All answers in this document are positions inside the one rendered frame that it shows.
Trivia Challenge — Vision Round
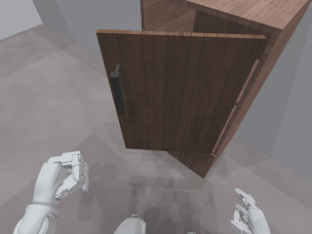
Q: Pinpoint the handle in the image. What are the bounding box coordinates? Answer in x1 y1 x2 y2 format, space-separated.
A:
110 64 127 114

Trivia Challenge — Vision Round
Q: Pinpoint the left robot hand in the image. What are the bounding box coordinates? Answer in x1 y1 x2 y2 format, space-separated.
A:
32 151 89 208

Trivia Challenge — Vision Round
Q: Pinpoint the robot left forearm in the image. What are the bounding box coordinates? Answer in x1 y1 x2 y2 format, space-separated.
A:
13 203 59 234

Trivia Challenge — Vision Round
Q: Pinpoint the left robot thigh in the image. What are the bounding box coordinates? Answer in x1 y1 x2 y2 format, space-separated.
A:
114 217 146 234

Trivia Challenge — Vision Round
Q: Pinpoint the right robot hand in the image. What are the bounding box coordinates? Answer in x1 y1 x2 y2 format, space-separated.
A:
230 188 271 234

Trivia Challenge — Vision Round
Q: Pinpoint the cupboard door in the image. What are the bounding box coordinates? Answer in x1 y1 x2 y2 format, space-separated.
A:
96 29 266 154

